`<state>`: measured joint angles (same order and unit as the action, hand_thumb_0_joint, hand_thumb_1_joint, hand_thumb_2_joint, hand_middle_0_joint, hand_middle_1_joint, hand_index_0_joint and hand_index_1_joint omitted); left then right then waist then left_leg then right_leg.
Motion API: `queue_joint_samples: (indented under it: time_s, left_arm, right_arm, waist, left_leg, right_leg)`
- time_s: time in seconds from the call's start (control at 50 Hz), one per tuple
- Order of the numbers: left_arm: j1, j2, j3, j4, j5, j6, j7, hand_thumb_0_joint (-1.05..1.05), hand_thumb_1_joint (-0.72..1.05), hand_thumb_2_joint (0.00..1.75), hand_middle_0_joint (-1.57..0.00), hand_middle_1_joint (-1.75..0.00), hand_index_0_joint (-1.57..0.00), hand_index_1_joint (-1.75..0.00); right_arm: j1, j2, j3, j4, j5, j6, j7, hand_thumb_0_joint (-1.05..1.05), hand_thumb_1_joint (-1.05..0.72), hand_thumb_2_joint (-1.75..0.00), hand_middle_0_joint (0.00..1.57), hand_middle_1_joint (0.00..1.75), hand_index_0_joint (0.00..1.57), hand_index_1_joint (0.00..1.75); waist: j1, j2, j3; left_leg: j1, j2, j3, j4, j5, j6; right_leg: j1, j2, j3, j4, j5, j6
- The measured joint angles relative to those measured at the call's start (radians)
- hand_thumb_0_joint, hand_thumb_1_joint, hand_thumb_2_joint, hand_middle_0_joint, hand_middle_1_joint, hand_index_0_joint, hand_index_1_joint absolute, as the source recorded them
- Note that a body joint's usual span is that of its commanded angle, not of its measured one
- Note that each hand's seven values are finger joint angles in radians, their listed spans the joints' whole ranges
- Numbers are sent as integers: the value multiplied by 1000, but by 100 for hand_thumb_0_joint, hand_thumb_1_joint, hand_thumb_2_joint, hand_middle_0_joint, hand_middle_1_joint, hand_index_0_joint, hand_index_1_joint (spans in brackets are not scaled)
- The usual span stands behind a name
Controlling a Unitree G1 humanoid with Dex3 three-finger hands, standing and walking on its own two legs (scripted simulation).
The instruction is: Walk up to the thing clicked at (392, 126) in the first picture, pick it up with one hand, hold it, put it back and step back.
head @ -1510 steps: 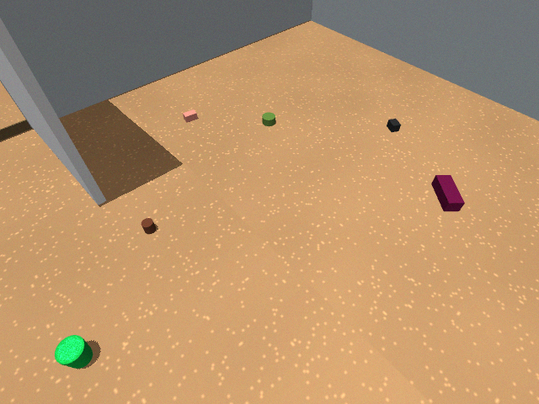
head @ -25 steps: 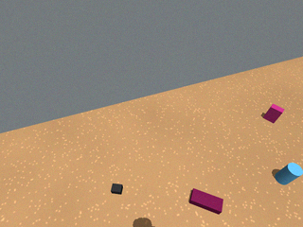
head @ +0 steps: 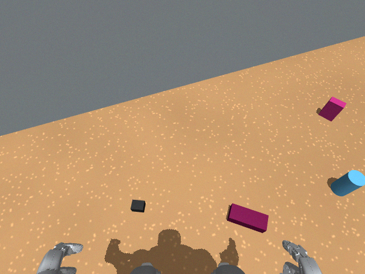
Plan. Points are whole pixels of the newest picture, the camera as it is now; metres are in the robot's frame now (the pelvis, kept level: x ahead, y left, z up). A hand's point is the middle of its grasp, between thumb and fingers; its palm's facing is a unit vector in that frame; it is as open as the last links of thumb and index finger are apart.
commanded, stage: rise first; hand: left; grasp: from above
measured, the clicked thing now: (138, 206) +0.46 +0.22 -0.72
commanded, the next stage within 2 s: none
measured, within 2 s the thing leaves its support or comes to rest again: neither
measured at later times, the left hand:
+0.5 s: hand out of the picture +0.13 +0.26 -0.20, palm faces -0.19 -0.86 -0.48, open 12.7 cm
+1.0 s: hand (101, 241) +0.25 +0.28 -0.38, palm faces -0.45 -0.45 -0.77, open 12.5 cm
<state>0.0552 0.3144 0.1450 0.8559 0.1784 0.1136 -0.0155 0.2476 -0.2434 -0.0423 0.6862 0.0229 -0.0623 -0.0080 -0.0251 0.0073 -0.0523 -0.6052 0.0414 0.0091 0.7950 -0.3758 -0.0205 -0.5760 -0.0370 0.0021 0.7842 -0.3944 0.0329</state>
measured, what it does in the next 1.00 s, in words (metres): lowers itself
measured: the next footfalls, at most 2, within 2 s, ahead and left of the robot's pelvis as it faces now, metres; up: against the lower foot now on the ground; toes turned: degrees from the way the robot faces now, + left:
none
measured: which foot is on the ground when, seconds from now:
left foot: down 0.00-1.00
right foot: down 0.00-1.00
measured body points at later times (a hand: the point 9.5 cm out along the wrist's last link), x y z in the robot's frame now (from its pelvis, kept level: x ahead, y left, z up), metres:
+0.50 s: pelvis -0.01 +0.00 -0.07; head +0.10 +0.01 +0.37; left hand +0.14 +0.30 -0.16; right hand +0.18 -0.24 -0.15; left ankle +0.01 +0.13 -0.71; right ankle -0.01 -0.14 -0.71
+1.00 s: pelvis -0.07 +0.00 -0.25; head +0.13 +0.01 +0.16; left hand +0.27 +0.30 -0.34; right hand +0.11 -0.27 -0.37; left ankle +0.01 +0.13 -0.71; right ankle -0.01 -0.14 -0.71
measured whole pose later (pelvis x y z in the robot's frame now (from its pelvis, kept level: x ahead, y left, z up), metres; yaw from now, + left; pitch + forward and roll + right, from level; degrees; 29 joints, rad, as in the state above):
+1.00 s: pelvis -0.07 +0.00 -0.25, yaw -1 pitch +34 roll -3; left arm -0.29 0.50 0.13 0.74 0.71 -0.13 0.06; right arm 0.06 -0.28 -0.06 0.65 0.00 -0.15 0.03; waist -0.03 0.02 -0.17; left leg -1.81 0.04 -0.07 1.88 -0.66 -0.03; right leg -1.76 -0.02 0.00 1.87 -0.70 0.04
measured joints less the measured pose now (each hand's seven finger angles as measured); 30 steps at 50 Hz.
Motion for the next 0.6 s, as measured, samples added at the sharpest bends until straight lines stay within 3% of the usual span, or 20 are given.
queue_joint_samples:
  time_s: [0.16, 0.26, 0.38, 0.52, 0.6]
  left_arm:
    - [91, -9, 3, -196, 57, 7, 0, 0, -33, 82, -31, -83, -30, -85]
    - [149, -9, -9, -304, 73, 45, 4, 0, -36, 82, -32, -82, -31, -84]
    - [189, -4, -17, -378, 85, 85, 4, 0, -34, 80, -34, -80, -33, -82]
    - [229, 1, -21, -466, 105, 87, 8, 0, -32, 76, -38, -78, -37, -79]
    - [206, 18, -29, -449, 142, 61, 14, 0, -32, 75, -40, -76, -39, -77]
  right_arm:
    - [-33, -3, -12, -55, -10, -36, -10, 1, -92, -90, 20, 29, 20, 30]
    - [-51, 4, -6, -84, -11, -45, -9, 1, -93, -91, 20, 29, 20, 30]
    - [-60, 12, 5, -123, -16, -63, -6, 1, -94, -91, 20, 29, 20, 30]
    - [-66, 17, 8, -150, -19, -81, -3, 1, -96, -91, 20, 29, 20, 30]
    - [-73, 11, 12, -149, -20, -96, -3, 2, -97, -92, 20, 29, 20, 30]
  waist:
    - [12, -9, -29]
    - [10, -3, -46]
    - [4, 3, -64]
    - [3, 5, -74]
    - [2, 8, -88]
  left_leg:
    - [-168, 2, -14, 194, -89, 0]
    - [-225, 5, -25, 258, -118, 0]
    - [-300, 7, -35, 327, -144, -1]
    - [-407, 9, -46, 424, -174, -2]
    - [-486, 7, -52, 490, -192, -3]
  right_leg:
    - [-159, 1, -5, 184, -87, 3]
    - [-208, 3, -12, 239, -114, 4]
    - [-278, 6, -18, 304, -140, 2]
    - [-381, 8, -23, 398, -172, 1]
    - [-459, 7, -25, 466, -192, 1]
